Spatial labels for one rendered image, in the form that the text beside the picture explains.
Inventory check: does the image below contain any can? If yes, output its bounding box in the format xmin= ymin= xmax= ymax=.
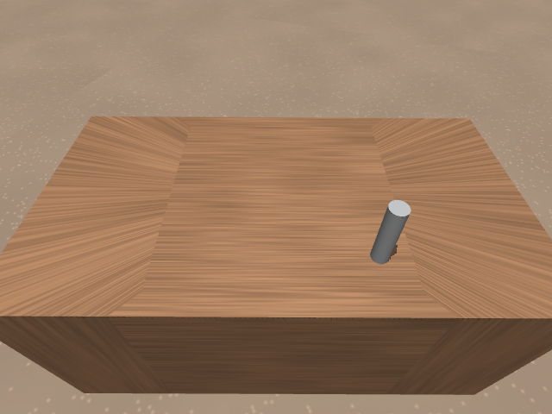
xmin=370 ymin=200 xmax=411 ymax=264

